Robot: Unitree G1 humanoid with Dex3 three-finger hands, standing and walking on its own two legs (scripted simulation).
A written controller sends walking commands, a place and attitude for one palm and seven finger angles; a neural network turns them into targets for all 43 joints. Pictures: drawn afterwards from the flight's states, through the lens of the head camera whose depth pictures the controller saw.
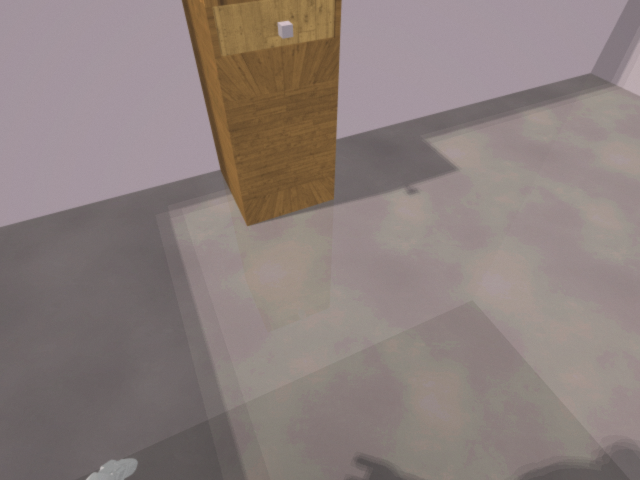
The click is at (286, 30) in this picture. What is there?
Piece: drawer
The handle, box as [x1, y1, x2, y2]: [277, 21, 292, 38]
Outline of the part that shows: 277,22 278,34 282,38 292,36 292,24 290,22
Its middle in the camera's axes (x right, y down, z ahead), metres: -0.12 -0.65 +1.20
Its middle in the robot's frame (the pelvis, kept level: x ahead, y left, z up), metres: +1.33 +0.18 +0.05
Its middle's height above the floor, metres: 0.81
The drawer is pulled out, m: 0.00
